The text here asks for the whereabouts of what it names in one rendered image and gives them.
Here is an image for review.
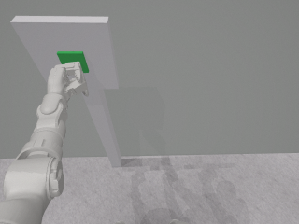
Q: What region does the left robot forearm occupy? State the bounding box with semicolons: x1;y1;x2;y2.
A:
3;93;68;198

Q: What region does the left robot hand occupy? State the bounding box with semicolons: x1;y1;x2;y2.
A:
47;62;89;102

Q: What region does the robot left upper arm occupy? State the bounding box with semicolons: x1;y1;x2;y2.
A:
0;157;64;224

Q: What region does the panel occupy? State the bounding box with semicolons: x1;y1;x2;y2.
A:
10;16;122;168

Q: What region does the button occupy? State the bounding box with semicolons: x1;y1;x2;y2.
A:
57;51;89;73

